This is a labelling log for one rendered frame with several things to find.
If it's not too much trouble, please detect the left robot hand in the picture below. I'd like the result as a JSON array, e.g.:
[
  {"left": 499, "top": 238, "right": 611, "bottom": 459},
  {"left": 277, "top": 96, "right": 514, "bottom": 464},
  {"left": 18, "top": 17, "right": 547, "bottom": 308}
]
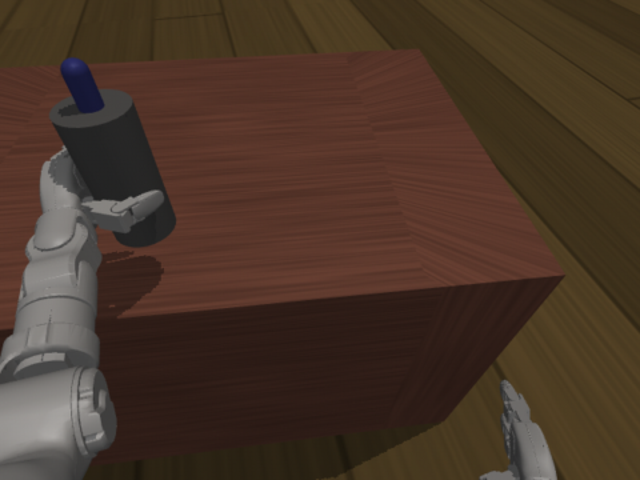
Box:
[{"left": 39, "top": 145, "right": 164, "bottom": 233}]

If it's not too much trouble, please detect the right robot hand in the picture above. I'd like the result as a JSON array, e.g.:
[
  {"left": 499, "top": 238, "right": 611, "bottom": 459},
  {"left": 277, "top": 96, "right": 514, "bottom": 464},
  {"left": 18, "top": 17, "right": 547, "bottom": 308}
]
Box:
[{"left": 479, "top": 380, "right": 557, "bottom": 480}]

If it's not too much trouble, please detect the bottle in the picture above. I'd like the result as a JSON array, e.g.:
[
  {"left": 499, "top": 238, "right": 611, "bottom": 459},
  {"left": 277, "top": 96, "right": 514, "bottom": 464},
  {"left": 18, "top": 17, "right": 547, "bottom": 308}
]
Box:
[{"left": 49, "top": 58, "right": 176, "bottom": 247}]

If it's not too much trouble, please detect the left robot arm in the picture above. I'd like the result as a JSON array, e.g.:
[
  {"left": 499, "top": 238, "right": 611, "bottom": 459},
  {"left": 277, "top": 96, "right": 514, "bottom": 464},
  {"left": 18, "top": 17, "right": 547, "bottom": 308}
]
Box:
[{"left": 0, "top": 208, "right": 117, "bottom": 480}]

